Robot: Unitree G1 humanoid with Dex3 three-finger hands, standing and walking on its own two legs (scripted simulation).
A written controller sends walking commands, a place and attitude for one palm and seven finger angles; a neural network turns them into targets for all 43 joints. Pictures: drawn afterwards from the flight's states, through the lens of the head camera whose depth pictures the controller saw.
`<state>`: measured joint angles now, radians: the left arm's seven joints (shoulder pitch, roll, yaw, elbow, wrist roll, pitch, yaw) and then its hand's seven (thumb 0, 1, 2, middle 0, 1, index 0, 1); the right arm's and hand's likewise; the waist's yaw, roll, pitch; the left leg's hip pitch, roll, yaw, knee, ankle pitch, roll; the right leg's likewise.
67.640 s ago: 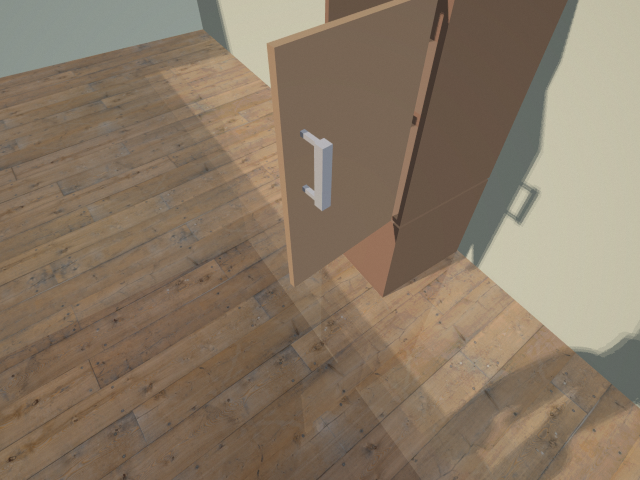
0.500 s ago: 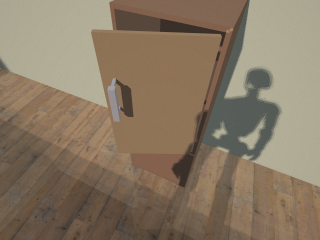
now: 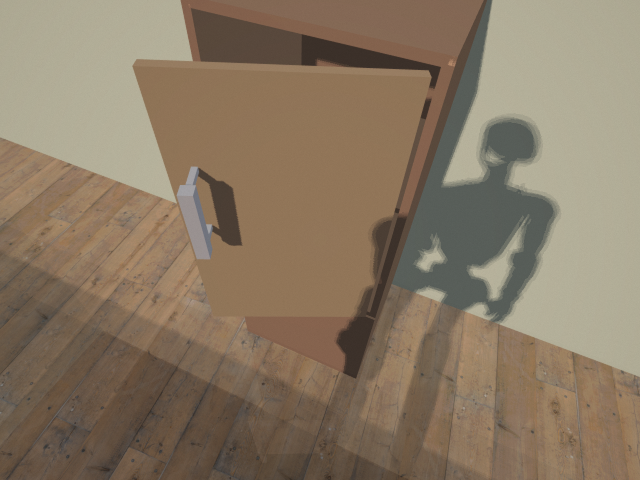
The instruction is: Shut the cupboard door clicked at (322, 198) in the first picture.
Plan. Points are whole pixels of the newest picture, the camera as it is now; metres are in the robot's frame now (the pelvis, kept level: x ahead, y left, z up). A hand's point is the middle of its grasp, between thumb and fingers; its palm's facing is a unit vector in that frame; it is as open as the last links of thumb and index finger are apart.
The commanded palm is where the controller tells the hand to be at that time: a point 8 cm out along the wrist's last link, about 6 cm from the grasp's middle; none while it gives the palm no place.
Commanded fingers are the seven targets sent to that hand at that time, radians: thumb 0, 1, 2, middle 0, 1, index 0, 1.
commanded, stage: come to a stop and stand still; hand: left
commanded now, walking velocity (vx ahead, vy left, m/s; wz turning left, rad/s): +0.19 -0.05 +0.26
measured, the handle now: (199, 214) +0.48 +0.22 +0.03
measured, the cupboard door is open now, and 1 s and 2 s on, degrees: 25 25 25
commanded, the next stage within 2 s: look again from close up in 1.76 s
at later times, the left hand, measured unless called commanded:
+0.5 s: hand out of the picture +0.06 +0.18 -0.18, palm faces +0.09 -0.98 -0.19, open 7.4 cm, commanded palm none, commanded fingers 0.00 0.90 0.90 -0.20 -0.30 -0.20 -0.30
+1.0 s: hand out of the picture +0.00 +0.14 -0.18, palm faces +0.09 -0.99 -0.14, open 7.3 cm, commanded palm none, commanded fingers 0.00 0.90 0.90 -0.20 -0.30 -0.20 -0.30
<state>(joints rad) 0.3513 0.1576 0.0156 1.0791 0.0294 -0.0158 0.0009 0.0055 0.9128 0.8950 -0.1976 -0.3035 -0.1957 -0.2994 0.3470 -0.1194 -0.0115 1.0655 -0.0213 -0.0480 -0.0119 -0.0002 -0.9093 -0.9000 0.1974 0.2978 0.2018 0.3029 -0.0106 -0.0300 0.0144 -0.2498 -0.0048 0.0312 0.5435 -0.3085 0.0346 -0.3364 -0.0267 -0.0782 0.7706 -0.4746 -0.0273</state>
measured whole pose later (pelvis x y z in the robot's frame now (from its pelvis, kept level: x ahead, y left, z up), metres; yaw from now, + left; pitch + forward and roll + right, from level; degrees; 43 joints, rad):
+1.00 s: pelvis +0.00 -0.02 +0.01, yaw +3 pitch -2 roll +0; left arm 0.29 0.16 0.00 1.08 0.02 0.00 0.02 0.01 0.93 0.89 -0.20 -0.30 -0.20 -0.30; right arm 0.26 -0.14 -0.01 1.11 -0.01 0.01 -0.03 0.00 -0.93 -0.90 0.20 0.30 0.20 0.30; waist 0.02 -0.04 0.02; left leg -0.22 0.02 0.04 0.45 -0.21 0.00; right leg -0.16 0.00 -0.08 0.44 -0.26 -0.03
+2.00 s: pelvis +0.01 +0.01 +0.00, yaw +3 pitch +0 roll -1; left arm 0.33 0.15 -0.01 1.07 0.02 -0.02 0.04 0.00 0.91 0.89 -0.20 -0.30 -0.20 -0.30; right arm 0.31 -0.15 -0.02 1.07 -0.01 -0.02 -0.03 0.01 -0.92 -0.90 0.20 0.30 0.20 0.30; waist -0.01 0.00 0.01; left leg -0.28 -0.01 0.05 0.53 -0.25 0.05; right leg -0.21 -0.03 -0.07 0.49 -0.28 0.01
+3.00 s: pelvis -0.01 +0.02 +0.01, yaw +2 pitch -1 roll -2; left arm 0.47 0.11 0.04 1.10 0.04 0.01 0.03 0.00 0.91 0.90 -0.20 -0.30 -0.20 -0.30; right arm 0.32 -0.12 -0.05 1.11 -0.01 0.02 -0.02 0.00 -0.91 -0.90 0.20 0.30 0.20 0.30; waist 0.02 -0.01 -0.01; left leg -0.38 0.04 0.09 0.82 -0.40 0.03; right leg -0.16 0.01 -0.11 0.42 -0.25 -0.03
